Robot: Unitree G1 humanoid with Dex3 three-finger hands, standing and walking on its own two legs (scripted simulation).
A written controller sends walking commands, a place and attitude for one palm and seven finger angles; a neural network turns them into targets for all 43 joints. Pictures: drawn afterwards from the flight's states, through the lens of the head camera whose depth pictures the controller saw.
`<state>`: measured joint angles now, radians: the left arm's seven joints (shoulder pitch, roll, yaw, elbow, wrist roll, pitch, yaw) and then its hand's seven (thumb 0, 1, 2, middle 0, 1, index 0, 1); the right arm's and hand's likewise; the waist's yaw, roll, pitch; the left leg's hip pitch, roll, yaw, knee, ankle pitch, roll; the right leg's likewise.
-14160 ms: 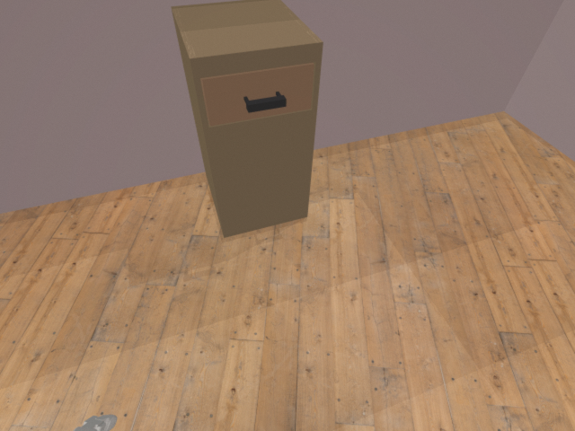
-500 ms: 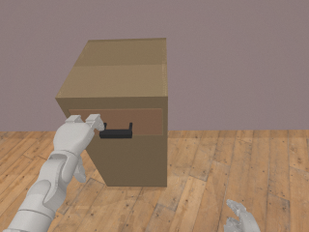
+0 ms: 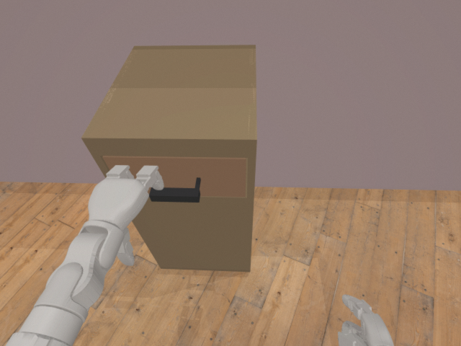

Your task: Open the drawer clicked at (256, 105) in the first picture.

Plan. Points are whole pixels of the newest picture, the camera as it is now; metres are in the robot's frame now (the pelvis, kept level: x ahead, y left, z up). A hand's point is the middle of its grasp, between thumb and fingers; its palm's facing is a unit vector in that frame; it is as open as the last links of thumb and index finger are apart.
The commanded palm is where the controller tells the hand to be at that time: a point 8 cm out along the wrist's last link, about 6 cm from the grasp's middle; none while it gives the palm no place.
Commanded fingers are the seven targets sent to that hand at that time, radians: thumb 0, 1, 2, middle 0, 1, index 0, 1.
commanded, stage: move the hooked fingers above the handle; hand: left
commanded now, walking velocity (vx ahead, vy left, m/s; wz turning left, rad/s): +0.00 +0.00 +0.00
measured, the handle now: (176, 187) +0.49 +0.21 -0.10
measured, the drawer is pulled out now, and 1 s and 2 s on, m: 0.00 0.00 0.00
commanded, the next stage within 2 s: none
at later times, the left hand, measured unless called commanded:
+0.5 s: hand (150, 198) +0.37 +0.22 +0.01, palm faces -0.02 -0.04 -1.00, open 13.8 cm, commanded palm +0.35 +0.23 +0.07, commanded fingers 0.00 -0.50 0.30 -0.30 -1.20 -0.30 -1.20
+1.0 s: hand (154, 188) +0.42 +0.23 -0.02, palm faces -0.03 +0.01 -1.00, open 13.8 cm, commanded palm +0.40 +0.22 +0.03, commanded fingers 0.00 -0.50 0.30 -0.30 -1.20 -0.30 -1.20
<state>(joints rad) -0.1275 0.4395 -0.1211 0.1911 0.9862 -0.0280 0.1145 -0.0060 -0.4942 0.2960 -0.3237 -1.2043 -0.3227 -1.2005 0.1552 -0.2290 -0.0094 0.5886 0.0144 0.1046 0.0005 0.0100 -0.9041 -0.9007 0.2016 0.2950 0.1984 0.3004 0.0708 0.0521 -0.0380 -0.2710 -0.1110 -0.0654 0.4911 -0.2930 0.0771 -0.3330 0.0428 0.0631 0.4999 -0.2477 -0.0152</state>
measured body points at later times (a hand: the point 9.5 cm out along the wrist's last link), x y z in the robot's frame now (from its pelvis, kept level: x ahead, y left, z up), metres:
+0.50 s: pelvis +0.01 -0.03 -0.01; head +0.06 -0.05 +0.43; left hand +0.36 +0.22 +0.07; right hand +0.14 -0.30 -0.13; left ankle -0.03 +0.07 -0.74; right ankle +0.00 -0.12 -0.74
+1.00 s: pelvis +0.00 -0.02 -0.03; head +0.08 -0.04 +0.41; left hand +0.42 +0.23 +0.03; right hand +0.07 -0.29 -0.16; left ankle -0.03 +0.07 -0.74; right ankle +0.00 -0.12 -0.74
